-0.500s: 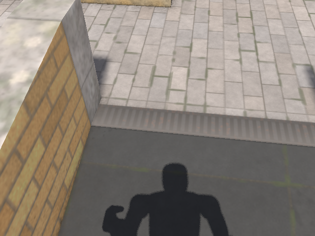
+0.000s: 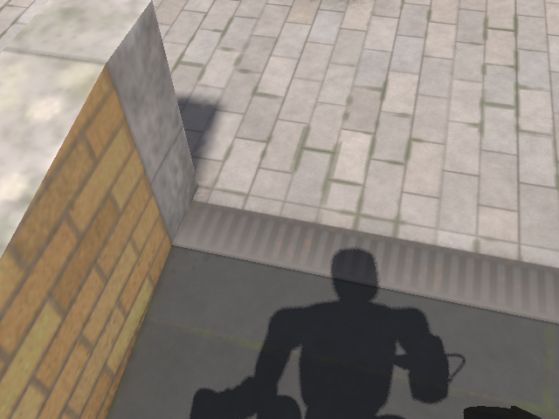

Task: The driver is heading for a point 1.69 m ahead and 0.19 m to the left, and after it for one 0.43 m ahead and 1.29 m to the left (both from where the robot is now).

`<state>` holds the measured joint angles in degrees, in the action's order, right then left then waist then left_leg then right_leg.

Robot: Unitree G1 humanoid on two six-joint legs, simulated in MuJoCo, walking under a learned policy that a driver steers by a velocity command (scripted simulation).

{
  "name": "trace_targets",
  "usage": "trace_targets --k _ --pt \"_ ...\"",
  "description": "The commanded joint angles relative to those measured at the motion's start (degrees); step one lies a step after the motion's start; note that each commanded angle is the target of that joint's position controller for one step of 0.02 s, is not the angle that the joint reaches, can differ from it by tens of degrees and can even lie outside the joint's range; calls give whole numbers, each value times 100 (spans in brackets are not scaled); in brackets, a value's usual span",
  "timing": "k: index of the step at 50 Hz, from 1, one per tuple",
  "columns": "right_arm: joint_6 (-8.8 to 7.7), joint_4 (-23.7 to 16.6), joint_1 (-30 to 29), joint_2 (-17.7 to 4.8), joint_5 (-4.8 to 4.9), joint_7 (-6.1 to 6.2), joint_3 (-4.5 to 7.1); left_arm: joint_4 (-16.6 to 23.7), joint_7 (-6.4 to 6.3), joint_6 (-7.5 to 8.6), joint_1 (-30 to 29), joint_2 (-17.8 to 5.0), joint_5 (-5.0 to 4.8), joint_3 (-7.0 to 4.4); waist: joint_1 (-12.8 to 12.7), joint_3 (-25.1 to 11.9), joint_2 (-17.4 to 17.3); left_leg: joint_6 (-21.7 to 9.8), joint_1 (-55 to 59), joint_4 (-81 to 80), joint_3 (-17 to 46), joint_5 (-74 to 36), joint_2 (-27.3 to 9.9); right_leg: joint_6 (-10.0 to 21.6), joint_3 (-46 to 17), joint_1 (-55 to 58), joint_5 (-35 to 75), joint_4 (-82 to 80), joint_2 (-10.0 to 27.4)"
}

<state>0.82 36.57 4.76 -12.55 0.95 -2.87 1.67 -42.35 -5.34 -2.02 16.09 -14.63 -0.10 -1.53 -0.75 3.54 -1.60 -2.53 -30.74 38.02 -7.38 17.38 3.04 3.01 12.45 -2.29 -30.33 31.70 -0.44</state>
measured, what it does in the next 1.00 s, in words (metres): climbs: right foot, then left foot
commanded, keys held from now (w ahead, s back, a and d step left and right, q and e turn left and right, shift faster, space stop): q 0.46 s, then no key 0.06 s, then e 0.48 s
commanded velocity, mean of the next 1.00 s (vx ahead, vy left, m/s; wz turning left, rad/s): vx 0.02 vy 0.00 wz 0.20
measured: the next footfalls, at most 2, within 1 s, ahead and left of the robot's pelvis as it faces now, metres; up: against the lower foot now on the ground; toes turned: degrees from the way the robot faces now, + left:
right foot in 0.44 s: +0.21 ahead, -0.16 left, +0.05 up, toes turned +21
left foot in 0.76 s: +0.07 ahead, +0.05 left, +0.02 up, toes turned +17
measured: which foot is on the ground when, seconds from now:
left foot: down 0.00-0.44, up 0.46-0.74, down 0.76-1.00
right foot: down 0.00-0.00, up 0.02-0.42, down 0.44-0.76, up 0.78-1.00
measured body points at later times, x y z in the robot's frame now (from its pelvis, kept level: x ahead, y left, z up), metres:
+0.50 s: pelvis +0.09 -0.07 +0.02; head +0.12 -0.07 +0.47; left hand +0.16 +0.22 -0.07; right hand +0.35 -0.27 -0.06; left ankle +0.10 +0.05 -0.68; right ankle +0.17 -0.18 -0.69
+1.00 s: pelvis +0.07 -0.08 +0.02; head +0.10 -0.07 +0.47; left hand +0.15 +0.21 -0.08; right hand +0.24 -0.30 -0.09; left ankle +0.03 +0.04 -0.71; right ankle +0.10 -0.20 -0.59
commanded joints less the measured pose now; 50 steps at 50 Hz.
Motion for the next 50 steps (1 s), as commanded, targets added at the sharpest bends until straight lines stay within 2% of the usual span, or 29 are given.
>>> trace_targets --k 1,2,3,4,5,8,11,16,19,21,22,23,24,25,26,27,28,31,32,34,37,38,39,40,41,42,44,46,50 --pt "43 -260 1393 -1704 -20 256 540 630 297 243 62 44 412 61 136 -1783 -1178 -1273 4177 -396 2909 -3153 -1430 -382 -928 -2835 -865 4591 -353" --pt "-104 -537 1171 -1683 -310 263 474 720 414 439 423 -325 233 20 220 -2851 -1020 -2355 4038 -1831 5432 -1125 -2338 -451 -2294 -3376 -673 5877 -668" --pt "-217 -621 897 -1233 -246 261 351 875 461 534 -375 -838 13 -99 365 -1795 -214 -2132 3210 -2300 4970 -250 -2172 -418 -2239 -3787 -78 6038 -437" --pt "-273 -594 571 -959 -59 293 245 1084 445 541 -683 -811 46 -86 96 -1017 436 -1728 2500 -2365 4254 305 -1848 -400 -2120 -3998 437 5679 -200" --pt "-322 -619 415 -913 25 280 209 1137 399 481 -739 -708 131 -41 -64 -763 659 -1490 1979 -2353 3727 110 -1574 -404 -2086 -3898 701 5241 7" --pt "-356 -584 266 -857 -147 285 171 1162 283 344 -586 -583 195 -36 -244 -720 177 -1270 1313 -2050 2622 -1522 -950 -553 -1854 -3371 1063 4635 150" --pt "-183 -538 609 -1085 -170 350 236 1178 157 235 -635 -389 166 22 -141 -1134 -180 -1202 1401 -1638 2253 -3008 -867 -853 -1521 -3363 839 3976 38" --pt "63 -703 716 -1239 -55 534 297 1389 188 115 -1246 -189 69 36 134 -1335 -669 -856 1404 -1474 2726 -1142 -858 -884 -1443 -3209 907 2532 -62" --pt "69 -815 592 -1278 -64 517 323 1316 229 171 -1086 -273 19 -65 76 -1322 -943 -719 1381 -1330 3067 -885 -969 -751 -1413 -2775 695 1779 -189" --pt "129 -807 437 -1159 70 496 314 1140 310 244 -694 -213 17 -124 -124 -1315 -996 -527 1220 -980 2999 -1107 -829 -574 -1231 -1906 1331 314 -310" --pt "145 -788 559 -1015 47 506 307 988 337 265 -376 -315 54 -205 -144 -1331 -794 -288 664 -658 2773 -721 -599 -340 -1434 -1072 1546 -108 -79" --pt "119 -843 865 -607 -83 496 204 979 317 213 -139 -829 187 -347 73 -1468 817 148 -482 642 1972 1192 105 347 -2943 -13 2300 -466 1352" --pt "13 -860 1106 -628 -172 435 198 1095 339 142 -284 -979 236 -349 232 -1495 1900 489 -1298 2163 1503 2268 430 1397 -4483 65 3529 -986 2430" --pt "-43 -792 999 -978 -48 404 303 1287 320 170 -614 -1044 361 -378 238 -1401 1911 575 -1364 3376 1598 1997 111 1816 -5325 -584 2505 -1367 2637" --pt "24 -670 825 -1214 18 454 385 1437 279 188 -1037 -671 339 -263 278 -983 1251 653 -1276 4067 1669 1379 -49 1507 -4596 -1098 1634 -1331 2200" --pt "139 -559 724 -1183 -39 499 381 1465 255 181 -1276 -366 224 -148 279 -709 844 765 -1047 4325 1622 963 -79 1162 -3780 -1544 1477 -1227 1707" --pt "221 -521 747 -985 -123 520 314 1450 245 179 -1357 -261 147 -72 319 -649 708 866 -740 4426 1505 662 -21 980 -3184 -1829 1631 -1158 1332" --pt "176 -426 860 -273 -164 405 30 1187 221 106 -1120 72 37 64 394 -847 807 982 327 2380 932 299 -187 681 -1923 -1849 1921 -893 472" --pt "121 -545 506 -163 -143 376 -51 1151 197 32 -944 -41 41 17 164 -780 1021 975 443 1447 753 661 -219 750 -1989 -1668 1864 -843 444" --pt "20 -587 146 -250 -23 330 -34 1069 129 -87 -446 -516 60 -177 -189 -778 1314 895 567 212 750 1218 -196 1000 -2547 -1196 1604 -637 747" --pt "1 -138 858 -391 -48 303 77 982 79 -111 -49 -654 -112 -279 -55 -754 1083 580 1818 -1886 553 -165 12 793 -2747 -1718 1351 16 583" --pt "4 -30 1377 -573 -113 320 127 1001 110 -67 -100 -490 -37 -244 136 -924 921 364 2733 -1700 1052 -340 -479 491 -2639 -2565 1213 617 403" --pt "53 5 1811 -1013 -239 351 224 1101 191 11 -145 81 102 -110 194 -1146 -456 -97 3677 -1311 2225 -1650 -1776 7 -1864 -3972 -211 2399 -198" --pt "103 -162 1410 -1036 -151 398 193 1000 275 100 197 177 155 -132 -75 -904 -991 -544 3694 -831 2328 -4024 -2459 -322 -1689 -5003 -1547 3758 -712" --pt "100 -105 1345 -1522 -389 363 401 1451 256 142 -442 -262 -126 -189 199 -1211 -2049 -1431 2671 -1825 3414 -1931 -3310 -594 -1507 -4848 -1095 4050 -50" --pt "31 -260 880 -980 -364 409 290 1407 155 57 -916 -596 -182 -329 304 -565 -1327 -1195 2329 -2031 2980 -897 -2711 -707 -1605 -4959 -631 5010 62" --pt "-32 -423 225 -509 -345 524 68 1165 71 -157 -657 -588 -55 -383 29 -325 -790 -862 1515 -1888 1946 -1549 -2099 -837 -1662 -4600 149 5889 -44" --pt "-55 -366 233 -642 -281 644 73 1241 86 -195 -496 -455 69 -341 -99 -544 -523 -777 1565 -1732 1339 -2115 -1950 -887 -1618 -4396 800 5947 -31" --pt "23 -181 670 -848 -146 829 158 1597 330 -120 -1080 16 53 -80 215 -883 -630 -670 2217 -1677 874 -1468 -1882 -780 -1199 -3832 537 3327 300"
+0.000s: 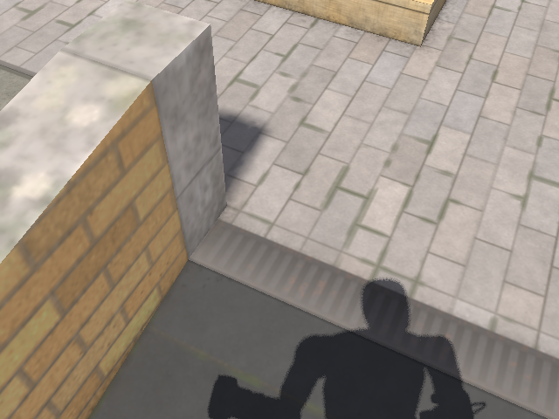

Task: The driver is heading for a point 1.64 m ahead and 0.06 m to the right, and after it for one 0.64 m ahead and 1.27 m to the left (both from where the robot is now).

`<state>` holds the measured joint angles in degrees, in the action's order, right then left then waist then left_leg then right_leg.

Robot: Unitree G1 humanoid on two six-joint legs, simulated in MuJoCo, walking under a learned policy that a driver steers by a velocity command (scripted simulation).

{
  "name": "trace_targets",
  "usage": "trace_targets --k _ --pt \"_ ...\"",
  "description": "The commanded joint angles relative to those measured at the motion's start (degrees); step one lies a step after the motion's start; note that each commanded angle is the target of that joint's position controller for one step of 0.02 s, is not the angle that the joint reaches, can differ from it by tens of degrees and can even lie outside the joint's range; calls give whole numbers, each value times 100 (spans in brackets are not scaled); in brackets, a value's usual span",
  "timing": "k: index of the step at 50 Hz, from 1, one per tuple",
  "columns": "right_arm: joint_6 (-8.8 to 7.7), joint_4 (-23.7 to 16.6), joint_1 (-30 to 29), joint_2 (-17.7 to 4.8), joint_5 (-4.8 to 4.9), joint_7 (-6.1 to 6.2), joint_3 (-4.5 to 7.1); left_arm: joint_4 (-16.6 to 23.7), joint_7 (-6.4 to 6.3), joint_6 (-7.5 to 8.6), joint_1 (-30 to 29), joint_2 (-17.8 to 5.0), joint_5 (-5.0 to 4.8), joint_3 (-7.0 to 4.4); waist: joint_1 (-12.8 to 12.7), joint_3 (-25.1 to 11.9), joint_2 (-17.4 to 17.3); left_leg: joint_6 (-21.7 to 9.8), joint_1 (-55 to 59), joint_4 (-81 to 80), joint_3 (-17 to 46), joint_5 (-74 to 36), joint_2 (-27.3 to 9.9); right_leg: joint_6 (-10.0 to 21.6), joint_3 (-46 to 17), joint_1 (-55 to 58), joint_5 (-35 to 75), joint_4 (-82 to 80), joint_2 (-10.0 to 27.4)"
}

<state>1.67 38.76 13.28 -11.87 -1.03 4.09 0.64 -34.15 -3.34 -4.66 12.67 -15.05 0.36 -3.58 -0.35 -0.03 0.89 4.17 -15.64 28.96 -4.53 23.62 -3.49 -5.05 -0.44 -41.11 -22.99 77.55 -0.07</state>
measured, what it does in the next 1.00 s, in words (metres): walks ahead: right foot, then left foot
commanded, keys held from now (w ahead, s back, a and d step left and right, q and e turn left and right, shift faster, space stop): e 0.32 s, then q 0.14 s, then w+q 0.54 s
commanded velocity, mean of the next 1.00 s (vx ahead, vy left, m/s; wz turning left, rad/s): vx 0.16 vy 0.00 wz -0.02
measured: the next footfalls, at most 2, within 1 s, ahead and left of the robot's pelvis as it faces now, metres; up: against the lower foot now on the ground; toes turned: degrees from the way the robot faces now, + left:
right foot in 0.12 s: +0.05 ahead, -0.14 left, +0.02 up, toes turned -8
left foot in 0.58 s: +0.05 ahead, +0.05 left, +0.01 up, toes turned -11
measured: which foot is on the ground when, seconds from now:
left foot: down 0.00-0.12, up 0.14-0.56, down 0.58-1.00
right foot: up 0.00-0.10, down 0.12-0.58, up 0.60-0.98, down 1.00-1.00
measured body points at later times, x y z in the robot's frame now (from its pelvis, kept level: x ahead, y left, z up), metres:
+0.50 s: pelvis -0.01 -0.04 +0.01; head +0.00 -0.05 +0.46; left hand +0.24 +0.14 -0.06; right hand +0.10 -0.32 -0.08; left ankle +0.04 +0.08 -0.69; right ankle +0.01 -0.13 -0.72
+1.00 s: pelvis +0.12 -0.08 +0.01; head +0.15 -0.06 +0.46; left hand +0.35 +0.14 -0.05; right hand +0.12 -0.34 -0.10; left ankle +0.01 +0.06 -0.73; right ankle +0.19 -0.21 -0.69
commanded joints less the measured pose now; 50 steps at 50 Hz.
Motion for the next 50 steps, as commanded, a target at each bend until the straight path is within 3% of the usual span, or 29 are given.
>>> trace_targets --k 1,3,5,6,7,8,9,10,11,12,13,15,20,23,25,26,28,29,30,31,32,33,35,37,39,44,47,49,50 --pt "-55 -378 -150 -1069 48 113 324 824 202 177 -811 106 -32 142 210 -539 -1034 -1369 621 -757 537 -2031 -1275 94 244 460 -686 -1878 269" --pt "-78 -301 1 -1275 159 47 432 813 318 214 -620 -35 -37 113 244 -566 -1220 -1431 664 -741 665 -1933 -1518 213 561 998 -1040 -2654 219" --pt "-54 -278 -73 -1145 285 -11 398 488 380 244 106 -284 -96 -19 -56 -590 -935 -1151 389 -191 458 -1647 -1371 486 844 2046 396 -4137 -112" --pt "-56 -162 358 -864 177 -36 324 331 349 256 518 -679 -105 -186 -80 -682 -219 -754 -205 779 -5 -1284 -1030 701 390 3048 1131 -4731 -184" --pt "-105 -579 210 -369 -199 -109 136 443 240 221 816 -1568 -131 -419 -36 -997 1984 -20 -2224 2985 -477 1215 -291 1529 -1951 4574 3412 -4668 1309" --pt "-176 -652 -264 -389 -215 -187 137 784 225 276 640 -1561 -9 -329 -255 -1483 1617 336 -3054 4365 463 1983 250 2613 -3260 4629 4852 -5038 2226" --pt "-229 -818 -829 -800 84 -197 240 782 270 359 579 -1424 194 -325 -587 -1434 1010 297 -3112 4925 872 1672 292 2881 -3634 4120 3075 -5547 2139" --pt "-245 -804 -976 -883 219 -160 299 767 227 405 207 -1231 109 -280 -386 -785 574 264 -3276 4918 919 1132 111 2528 -3234 3793 1663 -5610 1794" --pt "-197 -792 -981 -864 165 -95 301 790 166 370 -132 -973 -27 -183 -246 -436 413 274 -3228 4767 944 645 -7 2175 -2806 3366 1367 -5545 1568" --pt "-133 -771 -894 -892 128 -42 337 846 137 315 -421 -802 -97 -98 -60 -337 499 268 -2796 4660 920 262 16 1939 -2340 2833 1452 -5530 1249" --pt "-106 -742 -737 -888 113 -59 366 885 104 269 -643 -771 -86 -67 98 -313 665 294 -2477 4778 793 -116 171 1881 -2014 2471 1628 -5499 1008" --pt "-112 -652 -454 -772 94 -130 363 923 41 215 -672 -666 3 -15 191 -538 591 314 -2129 4759 655 -564 348 1896 -1720 2318 1856 -5386 791" --pt "-115 -727 -674 -392 135 -190 145 874 -38 128 -574 -478 76 99 11 -753 590 253 -1719 2986 530 -395 200 1949 -1597 2718 1175 -5439 864" --pt "-166 -714 -785 -310 210 -295 92 627 20 122 -384 -361 139 160 -201 -579 739 87 -803 1795 404 116 99 1962 -1655 2473 239 -5577 954" --pt "-216 -613 -466 -492 270 -343 163 470 88 167 -204 -641 80 56 -171 -402 861 -98 -184 1222 27 -8 352 1914 -1749 2122 -1337 -5754 966" --pt "-240 -553 -323 -591 255 -345 205 433 104 199 -207 -745 46 5 -119 -207 844 -246 51 876 -125 -88 479 1848 -1765 1894 -2021 -5769 940" --pt "-284 -358 50 -516 193 -346 206 364 133 296 -277 -570 36 37 37 112 511 -617 369 248 -97 181 564 1621 -1587 1568 -2580 -5324 771" --pt "-332 -210 556 -473 159 -365 195 408 140 361 -498 -350 30 81 227 122 186 -853 809 -60 590 513 215 1421 -1247 1116 -2322 -4352 563" --pt "-394 -83 1140 -651 128 -373 217 467 178 445 -491 103 51 197 254 -160 -849 -1179 1473 -678 2060 1248 -705 938 -212 350 -1860 -2211 -64" --pt "-428 -148 1305 -1348 169 -435 422 693 250 561 -538 -236 -77 124 303 307 -1574 -2142 1842 -1849 4585 2866 -1762 556 343 -1309 -1992 -1472 -445" --pt "-480 -115 1202 -1492 141 -382 530 750 229 702 -1114 -569 -332 -21 470 954 -1339 -2391 1359 -2435 5547 3882 -2118 516 -233 -1900 -1424 -812 -34" --pt "-527 -105 966 -1267 75 -332 454 724 203 755 -1317 -696 -397 -91 335 1100 -959 -2163 1196 -2202 5085 3040 -1969 470 -386 -1924 -759 -216 121" --pt "-536 -220 724 -961 54 -330 336 528 241 764 -1020 -363 -60 -35 174 618 -644 -1795 1114 -1894 3804 1840 -1244 397 -334 -1707 107 179 218" --pt "-492 -139 843 -719 117 -316 268 382 279 805 -863 -113 71 -7 128 244 -682 -1691 856 -1785 2940 981 -729 299 -93 -1160 820 194 196" --pt "-468 -81 1070 -599 112 -315 231 383 304 854 -946 48 47 48 157 138 -705 -1727 734 -1731 2610 346 -565 217 72 -1033 1079 123 206" --pt "-402 -18 1576 -787 148 -188 261 560 360 989 -1871 214 -95 165 539 267 -1059 -1670 644 -1897 2371 -547 -531 95 439 -271 772 -2296 3" --pt "-338 -1 1511 -1100 201 -171 332 534 434 1015 -1523 -95 -208 12 215 112 -1486 -1598 320 -1635 2466 -748 -655 204 638 1100 -243 -3125 -268" --pt "-375 -179 1032 -1107 229 -170 289 365 375 1019 -522 -554 -253 -223 -505 -408 -1590 -1332 74 -659 2526 -2581 -527 413 662 2716 115 -3999 -508" --pt "-422 -390 616 -916 158 -177 214 173 318 1004 456 -857 -229 -347 -1037 -1026 -1307 -1018 -611 746 2156 -3190 -173 637 119 4253 315 -4232 -93"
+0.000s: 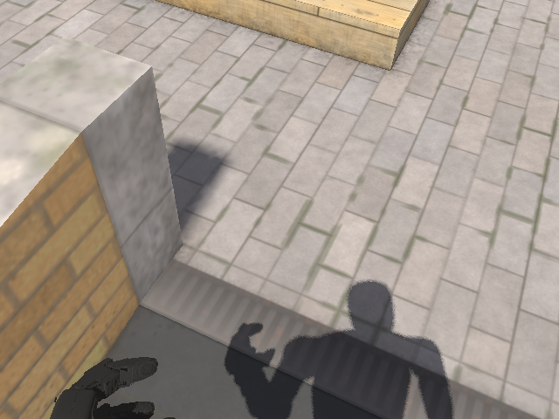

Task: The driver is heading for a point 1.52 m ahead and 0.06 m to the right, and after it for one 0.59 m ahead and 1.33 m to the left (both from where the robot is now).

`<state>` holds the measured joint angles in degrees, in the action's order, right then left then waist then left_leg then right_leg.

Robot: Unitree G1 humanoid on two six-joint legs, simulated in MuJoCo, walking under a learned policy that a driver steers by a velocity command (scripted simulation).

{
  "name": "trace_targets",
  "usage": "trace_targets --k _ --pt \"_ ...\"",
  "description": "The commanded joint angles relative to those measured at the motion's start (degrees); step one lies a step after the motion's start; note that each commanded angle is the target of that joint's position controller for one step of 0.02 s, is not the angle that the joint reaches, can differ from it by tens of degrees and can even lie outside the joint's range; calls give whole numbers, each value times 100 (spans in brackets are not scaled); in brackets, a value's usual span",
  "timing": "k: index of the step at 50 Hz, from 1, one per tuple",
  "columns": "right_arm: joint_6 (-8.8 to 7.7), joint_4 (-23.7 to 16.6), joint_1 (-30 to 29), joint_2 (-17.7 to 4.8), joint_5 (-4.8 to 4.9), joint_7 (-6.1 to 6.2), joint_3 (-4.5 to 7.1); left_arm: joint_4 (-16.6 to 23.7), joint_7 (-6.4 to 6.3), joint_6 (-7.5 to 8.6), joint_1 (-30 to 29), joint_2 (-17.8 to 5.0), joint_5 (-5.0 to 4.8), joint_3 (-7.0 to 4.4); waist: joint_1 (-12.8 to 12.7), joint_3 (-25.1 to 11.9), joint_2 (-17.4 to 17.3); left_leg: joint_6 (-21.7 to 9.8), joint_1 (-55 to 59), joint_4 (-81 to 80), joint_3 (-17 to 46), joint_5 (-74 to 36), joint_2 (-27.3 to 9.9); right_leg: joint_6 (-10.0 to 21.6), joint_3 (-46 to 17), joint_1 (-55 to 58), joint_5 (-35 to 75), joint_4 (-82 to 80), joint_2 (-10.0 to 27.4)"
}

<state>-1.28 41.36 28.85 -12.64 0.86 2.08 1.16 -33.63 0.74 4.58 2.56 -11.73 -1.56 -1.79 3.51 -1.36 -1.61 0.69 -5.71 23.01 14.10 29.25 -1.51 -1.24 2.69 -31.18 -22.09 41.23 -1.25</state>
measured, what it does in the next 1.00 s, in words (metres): climbs: left foot, then right foot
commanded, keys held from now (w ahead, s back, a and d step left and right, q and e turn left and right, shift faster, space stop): w+q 0.14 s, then q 0.08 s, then no key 0.06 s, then e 0.38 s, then w+e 0.32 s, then e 0.02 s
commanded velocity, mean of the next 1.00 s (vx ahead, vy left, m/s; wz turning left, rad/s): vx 0.16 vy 0.04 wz -0.04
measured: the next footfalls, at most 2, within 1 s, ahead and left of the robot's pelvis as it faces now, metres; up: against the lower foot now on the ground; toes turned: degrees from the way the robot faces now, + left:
left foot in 0.42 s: +0.35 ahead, +0.17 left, +0.05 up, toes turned +13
right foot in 0.82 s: +0.27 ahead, -0.06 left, +0.06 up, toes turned -6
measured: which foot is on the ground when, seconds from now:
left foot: down 0.00-0.00, up 0.02-0.40, down 0.42-0.84, up 0.86-1.00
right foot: down 0.00-0.44, up 0.46-0.80, down 0.82-1.00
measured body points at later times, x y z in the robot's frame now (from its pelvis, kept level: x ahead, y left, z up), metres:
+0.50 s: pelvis +0.20 +0.04 +0.02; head +0.25 +0.07 +0.47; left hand +0.23 +0.33 -0.11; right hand +0.44 -0.14 -0.06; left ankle +0.30 +0.16 -0.69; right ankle +0.09 -0.14 -0.64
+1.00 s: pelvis +0.23 +0.04 +0.04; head +0.24 +0.00 +0.49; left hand +0.33 +0.30 -0.05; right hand +0.37 -0.24 -0.08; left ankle +0.28 +0.19 -0.58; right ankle +0.23 -0.05 -0.69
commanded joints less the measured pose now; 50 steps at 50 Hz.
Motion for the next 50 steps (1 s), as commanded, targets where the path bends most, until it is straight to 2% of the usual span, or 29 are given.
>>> trace_targets --k 1,2,3,4,5,7,10,17,19,20,21,22,23,24,25,26,28,30,34,38,41,42,43,44,45,46,47,49,50 --pt "-199 -927 -1125 -261 -250 -11 -32 51 -163 4 2602 -1599 96 -597 -1706 -1979 588 -392 -2902 3485 -271 -1635 194 811 -2043 5153 -701 -807 1565" --pt "-271 -1105 -453 -58 151 -86 -33 117 -115 -3 2347 -1777 289 -536 -1049 -2278 2643 -178 -4200 4845 -32 543 749 1775 -5713 5224 -2075 -2651 2806" --pt "-232 -965 -849 -631 247 -143 135 146 -138 17 1958 -1262 118 -420 -994 -965 1827 -101 -4766 5770 -215 110 285 1855 -5415 4365 -2966 -2972 2736" --pt "-181 -1088 -1357 -783 161 -183 183 3 -189 -3 1690 -948 86 -333 -888 -9 1309 -145 -4960 6043 -644 -398 10 1723 -4287 3472 -2590 -2910 2528" --pt "-91 -1043 -1412 -711 47 -182 165 -57 -188 -13 1419 -728 129 -253 -632 413 724 -148 -4577 6034 -780 -784 -192 1509 -3322 2654 -1578 -2880 2161" --pt "-1 -824 -1039 -599 70 -245 199 -149 -158 59 929 -444 274 -193 -152 612 972 -62 -3818 5799 -623 -1201 -348 1145 -1716 1762 -63 -2975 1549" --pt "76 -873 -1420 -581 22 -262 195 -269 -214 99 777 -504 254 -224 -121 726 649 190 -3855 5271 -808 -1497 -272 1161 -428 1790 1815 -3014 1373" --pt "12 -1161 -2543 -325 -96 -435 -43 -469 -281 -144 1226 -1345 76 -401 -560 237 549 180 -2610 2084 -1573 -1726 -275 1205 150 2194 2503 -2552 1503" --pt "-5 -1033 -2366 -595 -129 -451 97 -381 -227 -267 1071 -1403 9 -395 -426 243 460 -44 -2335 1146 -1825 -2002 46 1031 -11 2666 4412 -1696 1547" --pt "-42 -844 -1655 -840 -157 -452 219 -404 -224 -316 1155 -1490 -65 -404 -122 -204 580 -232 -1452 322 -1891 -2754 309 845 -84 2834 5184 -853 1405" --pt "-27 -682 -1223 -1252 -192 -395 339 -483 -191 -274 1651 -1280 37 -330 -90 -883 235 -398 38 483 -1588 -4833 50 472 123 2306 4477 -63 1053" --pt "44 -731 -1080 -1692 -373 -305 389 -410 -40 -196 2324 -676 414 -118 -379 -2031 -1247 -1381 2380 1388 191 -8145 -1781 -65 48 608 -180 1745 542" --pt "79 -883 -1230 -1110 -286 -281 173 -629 26 -239 2429 -559 276 23 -278 -3112 -1303 -2087 2706 1191 959 -8019 -2511 -374 -922 331 -2559 2739 245" --pt "156 -703 -1274 -1130 -184 -340 234 -554 44 -312 1986 -981 -29 -122 -103 -2942 -716 -1902 1951 512 716 -5233 -2184 -442 -881 97 -2147 2969 488" --pt "158 -654 -1652 -894 -143 -346 178 -368 -1 -406 1367 -875 -89 -107 -211 -2029 -436 -1506 1262 336 345 -4007 -1794 -472 -735 -150 -1974 2759 699" --pt "119 -695 -2091 -710 -151 -315 106 -274 -122 -513 936 -802 14 -92 -247 -1191 -316 -1219 398 188 -117 -3817 -1599 -500 -746 -182 -1772 2498 771" --pt "67 -700 -2588 -908 -294 -210 214 -299 -351 -760 1212 -827 168 -149 -534 -724 -514 -1113 -869 -174 -609 -3153 -1505 -507 -524 260 -1155 2628 677" --pt "12 -784 -2603 -852 -352 -99 224 -283 -545 -877 1387 -930 123 -248 -469 -744 -425 -1326 -1130 -317 -763 -3376 -1736 -441 -418 161 -921 3248 527" --pt "39 -662 -2470 -866 -293 156 264 142 -573 -911 997 -735 182 -243 -400 -733 -451 -1297 -1061 -722 -760 -1579 -2084 -217 -440 -417 -288 3324 690" --pt "177 -455 -2599 -888 -112 219 302 213 -446 -811 1233 -650 257 -225 -647 -696 -821 -905 -1484 -452 -1895 -948 -1439 179 233 826 -512 1610 427" --pt "245 -239 -2570 -555 110 137 274 -261 -356 -871 2349 -745 334 -352 -1062 -416 -159 -468 -2186 909 -2434 222 -949 623 588 2227 -103 -207 26" --pt "316 -185 -2412 -227 33 87 226 -396 -320 -853 2718 -987 429 -422 -1097 145 947 -29 -3304 2729 -2817 623 -397 933 -647 2534 -134 -993 463" --pt "363 -416 -2301 -60 -172 14 166 92 -319 -727 2177 -1625 252 -427 -574 485 2089 374 -4653 4637 -2004 1193 69 1586 -3249 2209 1095 -1536 1811" --pt "335 -556 -2454 -410 -264 -40 261 466 -279 -591 1670 -1879 300 -455 -694 -110 1844 604 -4671 5149 -1119 984 162 2306 -4250 2072 1269 -2688 2504" --pt "315 -716 -2776 -634 -135 18 320 527 -312 -487 1144 -1929 403 -517 -571 377 1785 570 -4753 5317 -897 407 145 2249 -4650 1507 -760 -3128 2309" --pt "344 -647 -2975 -991 -156 103 442 468 -392 -457 846 -1485 341 -395 -512 671 1263 570 -4855 5464 -799 -265 -16 1825 -4106 1370 -1204 -2883 2107" --pt "425 -482 -2843 -1032 -202 158 481 390 -458 -455 708 -1187 319 -258 -423 720 1040 659 -4611 5566 -832 -761 -87 1522 -3472 1195 -711 -2594 1870" --pt "491 -396 -2445 -950 -224 142 531 426 -502 -401 677 -1089 296 -212 -274 304 853 719 -3940 5442 -911 -1617 37 1247 -2545 1235 88 -2275 1299" --pt "205 -382 -2009 -788 -181 -16 463 243 -488 -400 1248 -1070 32 -258 -149 -862 1382 748 -3171 5240 -1455 -1660 64 1282 -1963 1501 -2033 -2471 891"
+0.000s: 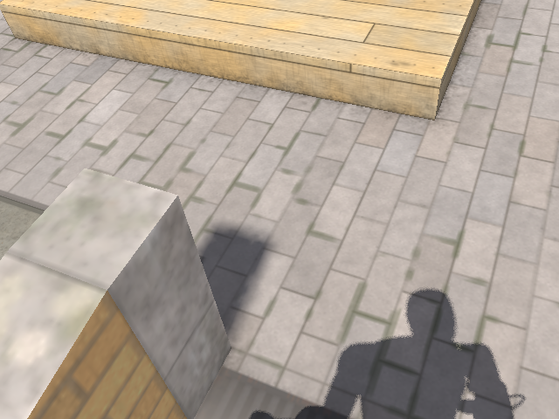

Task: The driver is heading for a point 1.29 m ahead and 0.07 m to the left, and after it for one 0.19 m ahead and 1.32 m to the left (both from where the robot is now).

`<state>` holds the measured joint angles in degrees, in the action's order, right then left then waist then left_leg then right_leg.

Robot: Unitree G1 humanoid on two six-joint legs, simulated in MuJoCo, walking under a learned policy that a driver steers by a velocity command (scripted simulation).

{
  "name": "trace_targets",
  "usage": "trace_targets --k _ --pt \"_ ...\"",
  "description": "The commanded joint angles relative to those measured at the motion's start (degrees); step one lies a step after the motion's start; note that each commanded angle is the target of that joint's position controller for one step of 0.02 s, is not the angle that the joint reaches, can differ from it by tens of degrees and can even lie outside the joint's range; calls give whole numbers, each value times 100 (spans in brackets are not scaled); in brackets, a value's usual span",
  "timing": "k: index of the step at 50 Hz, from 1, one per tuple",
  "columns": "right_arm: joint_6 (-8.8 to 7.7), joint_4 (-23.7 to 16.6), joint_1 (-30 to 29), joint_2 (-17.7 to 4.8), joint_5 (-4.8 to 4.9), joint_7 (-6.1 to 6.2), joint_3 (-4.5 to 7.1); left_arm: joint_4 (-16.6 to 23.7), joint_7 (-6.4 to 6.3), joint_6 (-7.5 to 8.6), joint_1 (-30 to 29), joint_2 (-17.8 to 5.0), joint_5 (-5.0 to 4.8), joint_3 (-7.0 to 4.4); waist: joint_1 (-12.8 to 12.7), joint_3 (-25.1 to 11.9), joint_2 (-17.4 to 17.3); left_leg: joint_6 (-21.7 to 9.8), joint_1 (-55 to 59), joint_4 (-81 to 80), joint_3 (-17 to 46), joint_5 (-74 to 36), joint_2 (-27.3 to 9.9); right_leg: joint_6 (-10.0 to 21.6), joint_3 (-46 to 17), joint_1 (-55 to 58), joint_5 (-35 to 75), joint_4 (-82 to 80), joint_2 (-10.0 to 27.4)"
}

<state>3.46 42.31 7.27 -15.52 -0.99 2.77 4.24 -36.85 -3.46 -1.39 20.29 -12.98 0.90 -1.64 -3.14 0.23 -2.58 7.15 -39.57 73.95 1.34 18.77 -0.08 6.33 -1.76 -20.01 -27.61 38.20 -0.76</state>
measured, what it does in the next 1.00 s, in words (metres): walks ahead: left foot, then right foot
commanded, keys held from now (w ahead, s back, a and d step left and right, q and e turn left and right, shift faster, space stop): e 0.20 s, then no key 0.02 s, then q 0.38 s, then w+q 0.40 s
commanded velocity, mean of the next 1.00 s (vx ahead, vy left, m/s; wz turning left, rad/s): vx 0.11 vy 0.00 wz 0.09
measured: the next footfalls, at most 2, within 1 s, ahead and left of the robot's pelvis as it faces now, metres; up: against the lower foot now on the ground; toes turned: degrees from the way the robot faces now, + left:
left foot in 0.22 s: +0.13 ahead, +0.13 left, +0.00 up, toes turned -11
right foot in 0.52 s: +0.12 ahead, -0.13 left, +0.01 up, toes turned -2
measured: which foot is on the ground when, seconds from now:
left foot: up 0.00-0.20, down 0.22-0.58, up 0.60-0.86, down 0.88-1.00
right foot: down 0.00-0.24, up 0.26-0.50, down 0.52-0.88, up 0.90-1.00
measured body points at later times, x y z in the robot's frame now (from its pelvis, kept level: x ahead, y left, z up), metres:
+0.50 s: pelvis +0.08 +0.03 +0.01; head +0.11 +0.04 +0.46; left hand +0.28 +0.25 -0.09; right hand +0.15 -0.23 -0.10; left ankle +0.08 +0.14 -0.73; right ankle +0.07 -0.13 -0.70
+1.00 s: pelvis +0.12 +0.07 +0.00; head +0.16 +0.11 +0.45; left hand +0.21 +0.37 -0.12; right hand +0.34 -0.16 -0.07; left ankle +0.14 +0.15 -0.72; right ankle +0.08 -0.11 -0.61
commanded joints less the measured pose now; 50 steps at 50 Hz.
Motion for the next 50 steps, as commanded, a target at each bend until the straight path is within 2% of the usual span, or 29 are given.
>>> trace_targets --k 1,4,6,9,11,12,13,14,15,17,19,21,23,27,28,29,30,31,33,36,40,42,43,44,45,46,47,48,50 --pt "-394 -514 -117 -505 112 -138 167 591 -66 172 -530 -939 -182 -277 396 -625 1583 116 334 -199 -274 -674 -18 613 -1688 152 -1649 -2398 847" --pt "-547 -644 -909 -156 184 -135 41 526 -112 110 -144 -873 -102 -298 40 16 978 15 195 -2154 -194 -282 107 731 -1667 778 -318 -2370 769" --pt "-574 -635 -847 -32 233 -185 -2 547 -96 33 -84 -1044 -98 -369 5 -50 1157 -68 525 -3056 -130 279 205 846 -1757 1071 41 -2192 834" --pt "-616 -533 -318 -321 306 -233 110 626 -15 -49 -285 -1114 -197 -413 212 2 1265 -148 1623 -4133 -91 622 265 800 -2144 614 193 -1726 782" --pt "-642 -308 401 -504 249 -229 192 678 22 -51 -559 -865 -236 -339 539 -343 944 -268 2964 -5266 -93 -777 81 416 -1905 171 825 -782 402" --pt "-641 -246 959 -723 135 -216 219 677 51 -28 -395 -348 -103 -200 566 -921 73 -568 4032 -5323 1010 -889 -1029 -1 -1217 -417 -127 717 -44" --pt "-606 -386 980 -964 7 -197 141 614 89 -26 279 132 130 -75 111 -910 -1227 -1135 4632 -4852 2331 -3264 -2075 -457 -1121 -1638 -1943 2153 -790" --pt "-650 -352 768 -1270 -16 -243 248 750 48 54 521 -544 -182 -272 -65 -861 -1676 -2255 4202 -5454 3787 -2042 -2757 -693 -1136 -2230 -1459 2874 -601" --pt "-676 -427 410 -853 51 -243 149 674 -3 82 -102 -986 -243 -388 123 -392 -1080 -2334 3825 -5656 3486 -852 -2396 -835 -1120 -2427 -970 3469 -305" --pt "-663 -511 -180 -37 2 -192 -181 546 13 7 -691 -802 -56 -344 82 -144 -358 -1716 3045 -5576 1950 -1003 -1453 -1015 -1179 -1721 -89 3001 -78" --pt "-620 -400 -307 -95 5 -122 -200 485 124 -1 -662 -478 12 -270 -86 -180 -698 -1586 2838 -5517 1124 -2374 -913 -1224 -551 -955 522 1955 128" --pt "-516 -339 0 -455 54 -87 -81 524 122 61 -1026 -193 -24 -168 125 -328 -776 -1580 2872 -5301 843 -3323 -671 -1285 -29 -265 120 883 3" --pt "-436 -312 368 -878 136 -87 67 559 75 82 -1195 -342 -98 -221 303 -403 -737 -1728 3302 -5089 1226 -3418 -859 -1268 111 -325 -129 370 -112" --pt "-365 -475 310 -740 310 -35 75 498 26 101 -1034 -604 -78 -353 156 -571 -544 -1473 2865 -4884 1639 -2617 -844 -873 -34 819 1822 -1148 9" --pt "-413 -583 345 -545 248 -58 37 579 10 79 -1063 -887 -33 -446 257 -894 251 -1212 2277 -4628 1312 -2038 -483 -587 -271 1729 2888 -744 408" --pt "-446 -595 271 -318 172 -111 -33 566 -27 -14 -867 -835 -25 -458 140 -1238 843 -927 1548 -4226 874 -1122 -65 -235 -469 2598 3103 -675 720" --pt "-449 -692 124 -208 255 -122 -56 446 -24 -115 -592 -905 0 -501 -19 -1193 1703 -635 925 -3747 274 -54 344 219 -1071 2612 2536 -949 1164" --pt "-418 -692 -50 -285 261 -126 -32 487 -35 -157 -406 -819 17 -492 -229 -989 1863 -481 449 -3045 -4 1436 446 644 -1776 2573 1847 -1498 1707" --pt "-276 -809 -179 -447 214 -204 65 516 -91 -42 -326 -801 24 -441 -224 -504 1334 -334 -187 -857 193 1973 -72 1005 -2289 2054 536 -2069 2272" --pt "-171 -844 103 -366 244 -291 21 489 -77 229 -1000 -857 -111 -428 230 -9 1140 -436 22 -841 112 819 -450 462 -1253 1198 -301 -2539 1789" --pt "-229 -1052 -128 -199 163 -459 -91 421 -4 202 -1272 -1024 -67 -495 232 -36 900 -484 1270 -2642 -345 659 -442 323 96 721 1145 -2163 1416" --pt "-204 -1047 152 -382 137 -546 15 313 19 80 -1415 -1184 -125 -546 460 19 706 -567 1764 -3876 -571 259 -244 205 371 881 3289 -1032 1460" --pt "-201 -833 709 -495 90 -518 77 296 18 22 -1248 -1018 -105 -482 570 -459 370 -619 2503 -4493 -759 -635 133 -9 573 876 3415 -322 1312" --pt "-181 -829 1043 -959 105 -449 227 289 30 -16 -950 -788 34 -404 533 -647 -528 -824 3513 -4531 56 -2696 -213 -459 941 -102 1998 992 962" --pt "-186 -1129 1110 -1725 155 -344 347 504 55 -61 -931 -395 302 -235 327 -746 -2063 -1687 4057 -4643 2404 -5030 -1754 -1000 797 -1695 -1549 2987 176" --pt "-210 -1403 986 -1409 271 -327 141 148 115 -77 -496 -493 227 -251 272 -1416 -932 -2245 4028 -4367 2419 -6225 -2312 -1184 -62 -1637 -1818 4316 323" --pt "-288 -1423 745 -1429 -9 -448 198 383 40 -112 -898 -675 -82 -246 540 -1617 -859 -2599 3670 -5003 3068 -3635 -2357 -1183 -262 -1955 -1170 4454 166" --pt "-321 -1392 471 -1382 40 -431 208 473 -75 -138 -1315 -839 -100 -308 485 -991 -301 -2288 3474 -5208 2910 -1873 -1961 -1129 -301 -2423 -637 4460 333" --pt "-310 -1348 256 -966 103 -254 23 431 -149 -169 -1371 -850 -14 -335 294 -638 -107 -1927 2899 -5087 2454 -1944 -1563 -1106 -523 -2207 218 4520 390"
Keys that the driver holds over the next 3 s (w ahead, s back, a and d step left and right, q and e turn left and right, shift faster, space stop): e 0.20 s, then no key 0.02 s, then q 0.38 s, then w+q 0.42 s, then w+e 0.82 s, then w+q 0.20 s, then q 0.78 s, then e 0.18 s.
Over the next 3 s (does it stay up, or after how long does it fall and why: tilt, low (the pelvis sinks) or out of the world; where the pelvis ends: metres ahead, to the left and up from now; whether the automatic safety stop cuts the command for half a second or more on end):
stays up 0.24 -0.06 0.03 its command is cut before an obstacle after 0.8 s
